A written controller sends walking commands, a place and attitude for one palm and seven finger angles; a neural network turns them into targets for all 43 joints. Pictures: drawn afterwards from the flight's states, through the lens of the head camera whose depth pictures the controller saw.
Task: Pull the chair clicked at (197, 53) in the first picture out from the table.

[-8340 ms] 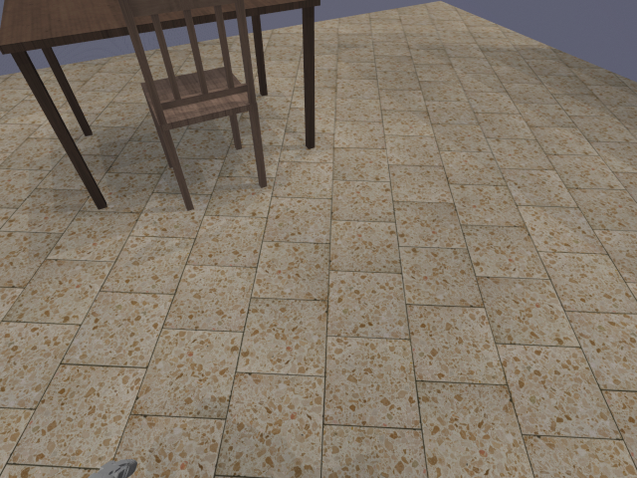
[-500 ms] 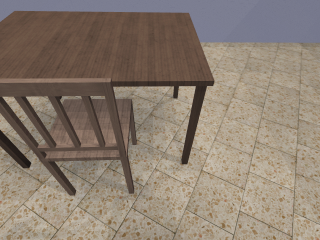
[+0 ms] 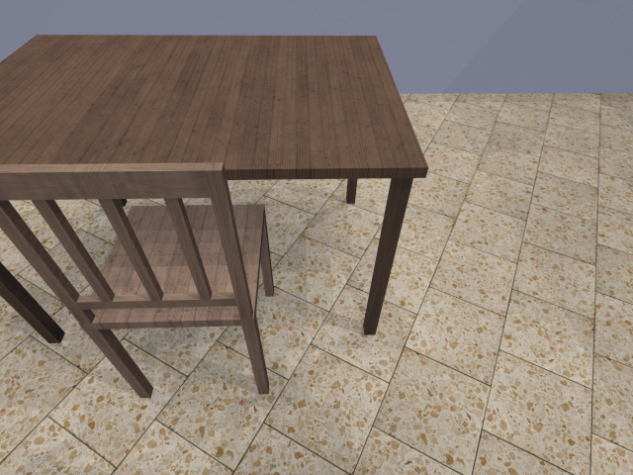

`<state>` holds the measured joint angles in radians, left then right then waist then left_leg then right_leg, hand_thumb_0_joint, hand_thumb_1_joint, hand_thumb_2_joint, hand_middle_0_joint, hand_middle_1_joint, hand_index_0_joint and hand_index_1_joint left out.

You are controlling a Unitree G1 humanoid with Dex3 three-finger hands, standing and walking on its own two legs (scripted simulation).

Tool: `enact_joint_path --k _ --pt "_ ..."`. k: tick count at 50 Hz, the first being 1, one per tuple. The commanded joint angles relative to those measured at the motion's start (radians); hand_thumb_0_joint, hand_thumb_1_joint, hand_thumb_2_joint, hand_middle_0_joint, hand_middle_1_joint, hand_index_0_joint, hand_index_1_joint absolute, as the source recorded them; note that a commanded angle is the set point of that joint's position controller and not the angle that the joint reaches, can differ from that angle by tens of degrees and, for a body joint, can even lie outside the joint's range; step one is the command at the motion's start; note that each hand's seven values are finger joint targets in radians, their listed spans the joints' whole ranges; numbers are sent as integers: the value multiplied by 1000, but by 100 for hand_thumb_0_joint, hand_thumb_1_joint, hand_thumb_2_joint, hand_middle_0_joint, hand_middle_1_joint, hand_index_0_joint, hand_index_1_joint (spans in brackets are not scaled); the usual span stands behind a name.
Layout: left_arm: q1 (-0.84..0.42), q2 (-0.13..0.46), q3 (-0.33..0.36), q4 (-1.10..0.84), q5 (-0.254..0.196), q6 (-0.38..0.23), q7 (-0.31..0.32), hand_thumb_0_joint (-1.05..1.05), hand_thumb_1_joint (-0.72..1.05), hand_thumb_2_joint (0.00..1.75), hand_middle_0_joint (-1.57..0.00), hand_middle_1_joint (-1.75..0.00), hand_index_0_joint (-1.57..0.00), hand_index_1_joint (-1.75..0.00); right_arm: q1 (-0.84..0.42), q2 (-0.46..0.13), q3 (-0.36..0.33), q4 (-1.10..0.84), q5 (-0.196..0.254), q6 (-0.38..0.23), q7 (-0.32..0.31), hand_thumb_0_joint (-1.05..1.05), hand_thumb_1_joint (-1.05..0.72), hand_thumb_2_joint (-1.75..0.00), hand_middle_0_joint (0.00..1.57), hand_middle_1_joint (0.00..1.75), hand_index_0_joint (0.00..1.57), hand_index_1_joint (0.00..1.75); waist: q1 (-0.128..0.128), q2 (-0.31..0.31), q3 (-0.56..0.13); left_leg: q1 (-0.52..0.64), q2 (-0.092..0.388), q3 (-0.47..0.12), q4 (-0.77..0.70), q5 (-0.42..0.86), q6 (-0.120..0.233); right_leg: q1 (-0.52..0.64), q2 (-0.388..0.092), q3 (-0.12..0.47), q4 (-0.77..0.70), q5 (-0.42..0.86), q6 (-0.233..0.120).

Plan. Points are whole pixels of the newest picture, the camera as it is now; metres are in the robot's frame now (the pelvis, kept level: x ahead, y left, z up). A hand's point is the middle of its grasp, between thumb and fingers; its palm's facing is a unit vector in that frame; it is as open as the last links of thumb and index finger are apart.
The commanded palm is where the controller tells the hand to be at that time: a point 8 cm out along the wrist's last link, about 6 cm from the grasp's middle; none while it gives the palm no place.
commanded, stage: look again from close up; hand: left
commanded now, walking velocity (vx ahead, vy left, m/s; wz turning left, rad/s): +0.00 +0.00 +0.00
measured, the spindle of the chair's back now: (135, 253) +0.51 +0.38 -0.09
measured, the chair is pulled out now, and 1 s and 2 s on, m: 0.00 0.00 0.00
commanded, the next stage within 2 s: shuffle to correct the standing spot in 0.38 s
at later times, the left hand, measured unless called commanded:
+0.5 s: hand out of the picture +0.00 +0.16 -0.18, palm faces +0.00 -0.99 -0.16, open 7.4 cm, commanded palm none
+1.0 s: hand out of the picture -0.02 +0.12 -0.18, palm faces +0.14 -0.98 -0.14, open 7.4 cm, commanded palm none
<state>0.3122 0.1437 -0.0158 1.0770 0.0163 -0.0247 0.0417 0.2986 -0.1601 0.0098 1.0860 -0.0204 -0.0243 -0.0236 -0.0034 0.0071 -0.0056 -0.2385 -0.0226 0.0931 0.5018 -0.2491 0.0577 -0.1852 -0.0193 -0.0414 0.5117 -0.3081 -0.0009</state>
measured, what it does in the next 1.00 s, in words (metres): lifts its left foot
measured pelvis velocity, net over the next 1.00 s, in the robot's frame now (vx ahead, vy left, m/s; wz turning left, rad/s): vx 0.09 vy -0.01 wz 0.08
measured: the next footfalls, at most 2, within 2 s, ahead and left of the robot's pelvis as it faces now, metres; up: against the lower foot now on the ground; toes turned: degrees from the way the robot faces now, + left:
left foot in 1.02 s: +0.17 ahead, +0.09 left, +0.00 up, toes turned +10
right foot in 1.40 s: +0.13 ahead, -0.14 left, +0.00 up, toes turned +2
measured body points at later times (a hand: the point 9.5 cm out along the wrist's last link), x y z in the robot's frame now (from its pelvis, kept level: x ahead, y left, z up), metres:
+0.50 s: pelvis +0.01 +0.00 +0.00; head +0.02 +0.01 +0.45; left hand +0.00 +0.21 -0.16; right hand +0.01 -0.22 -0.15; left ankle +0.02 +0.08 -0.74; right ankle -0.02 -0.12 -0.74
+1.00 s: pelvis +0.09 -0.01 -0.01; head +0.12 +0.01 +0.44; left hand -0.02 +0.18 -0.17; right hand +0.14 -0.25 -0.16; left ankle +0.11 +0.09 -0.73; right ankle -0.02 -0.12 -0.74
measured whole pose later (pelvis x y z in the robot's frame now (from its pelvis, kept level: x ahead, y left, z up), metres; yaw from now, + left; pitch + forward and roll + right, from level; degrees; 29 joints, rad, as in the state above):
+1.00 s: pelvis +0.09 -0.01 -0.01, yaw +4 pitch +1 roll +0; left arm 0.47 0.13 0.01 1.13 0.03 -0.05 0.03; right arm 0.24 -0.16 -0.03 1.07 -0.02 -0.02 -0.01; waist 0.03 -0.05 0.04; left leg -0.41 0.02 0.11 0.71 -0.35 0.05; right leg -0.06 -0.02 -0.12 0.49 -0.45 -0.02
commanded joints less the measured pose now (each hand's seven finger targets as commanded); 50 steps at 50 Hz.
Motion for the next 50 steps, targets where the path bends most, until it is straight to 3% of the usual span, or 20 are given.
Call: enact_joint_path --k 1,10,24,27,30,32,34,37,38,39,40,41,43,45,46,47,48,49,50 --pt "77 87 18 -23 -2 -7 4 0 90 90 -20 -30 -20 -30 40 -87 -10 -29 5 -18 -3 0 -90 -90 20 30 20 30 7 -10 85 -9 130 -151 -143 93 0 -49 -73 90 -101 112 -40" --pt "64 105 20 -21 -2 -4 2 0 90 90 -20 -30 -20 -30 26 -94 -10 -12 7 -19 -5 0 -90 -90 20 30 20 30 6 0 50 34 133 -141 -139 156 -1 -22 -78 95 -112 159 -37" --pt "72 93 19 1 0 -1 3 0 90 90 -20 -30 -20 -30 26 -89 -13 12 10 -18 -9 0 -90 -90 20 30 20 30 6 -6 51 66 141 -131 -144 190 -2 -20 -80 93 -120 176 -33" --pt "90 77 21 10 6 5 -3 0 90 90 -20 -30 -20 -30 39 -86 -15 21 5 -10 -5 0 -90 -90 20 30 20 30 4 0 75 31 150 -159 -174 -57 12 -43 -62 57 -90 -17 -38" --pt "91 72 25 0 14 9 -13 0 90 90 -20 -30 -20 -30 41 -103 -29 10 1 -1 -1 0 -90 -90 20 30 20 30 3 42 143 -48 181 -237 -239 -295 42 -88 -36 12 -37 -125 -40" --pt "98 66 28 -7 18 8 -18 0 90 90 -20 -30 -20 -30 44 -109 -35 1 0 0 0 0 -90 -90 20 30 20 30 8 62 168 -80 198 -281 -261 -355 62 -106 -26 -5 -7 -131 -41" --pt "107 65 31 -11 19 3 -21 0 90 90 -20 -30 -20 -30 52 -104 -39 -10 1 -2 -1 0 -90 -90 20 30 20 30 10 56 164 -93 198 -297 -242 -335 75 -101 -28 -2 0 -123 -43" --pt "160 74 39 -2 15 -10 -21 0 90 90 -20 -30 -20 -30 35 -84 -38 -31 2 -11 1 0 -90 -90 20 30 20 30 33 -14 132 -155 142 -224 -111 -210 58 -10 -77 62 -75 -121 -61" --pt "182 92 44 3 15 -13 -19 0 90 90 -20 -30 -20 -30 23 -63 -35 -41 4 -14 3 0 -90 -90 20 30 20 30 40 -92 130 -223 93 -158 -14 -144 40 59 -115 126 -124 -121 -82" --pt "226 119 53 15 13 -18 -13 0 90 90 -20 -30 -20 -30 -1 -40 -30 -60 5 -18 7 0 -90 -90 20 30 20 30 55 -200 118 -303 30 -56 137 -97 14 140 -197 225 -182 -55 -118" --pt "276 144 63 30 12 -25 -7 0 90 90 -20 -30 -20 -30 -35 -28 -29 -81 -1 -21 12 0 -90 -90 20 30 20 30 69 -263 108 -387 14 -6 272 -190 -2 203 -292 322 -226 90 -171" --pt "311 137 64 40 15 -34 -3 0 90 90 -20 -30 -20 -30 -87 -33 -34 -98 -3 -23 16 0 -90 -90 20 30 20 30 91 -227 122 -455 29 -21 406 -280 -4 234 -339 352 -237 282 -218" --pt "315 116 62 44 21 -41 5 0 90 90 -20 -30 -20 -30 -111 -20 -38 -106 0 -27 20 0 -90 -90 20 30 20 30 78 -101 122 -506 65 -45 486 -276 -2 279 -341 294 -202 491 -248" --pt "261 121 60 35 27 -44 8 0 90 90 -20 -30 -20 -30 -128 0 -36 -114 7 -25 29 0 -90 -90 20 30 20 30 56 -104 122 -448 81 -39 380 -267 -3 233 -294 187 -167 550 -219" --pt "242 122 56 35 26 -41 5 0 90 90 -20 -30 -20 -30 -123 10 -33 -114 9 -23 32 0 -90 -90 20 30 20 30 42 -119 114 -361 68 -11 308 -225 -3 172 -259 138 -162 551 -194" --pt "209 120 54 31 21 -40 4 0 90 90 -20 -30 -20 -30 -80 14 -31 -101 9 -23 31 0 -90 -90 20 30 20 30 8 -117 103 -232 52 15 215 -148 -2 94 -222 88 -140 546 -168" --pt "183 116 55 29 15 -38 0 0 90 90 -20 -30 -20 -30 -13 22 -28 -70 8 -25 27 0 -90 -90 20 30 20 30 -26 -108 80 -87 5 72 129 -44 -4 40 -166 23 -88 597 -135" --pt "169 114 53 32 4 -33 1 0 90 90 -20 -30 -20 -30 78 12 -25 -30 6 -26 16 0 -90 -90 20 30 20 30 -63 -90 43 71 -2 69 43 98 -7 -19 -137 -7 15 646 -104" --pt "173 99 47 26 -1 -31 2 0 90 90 -20 -30 -20 -30 176 -37 -32 2 3 -29 1 0 -90 -90 20 30 20 30 -93 -42 -36 235 74 -20 15 332 17 -67 -106 -23 170 606 -59"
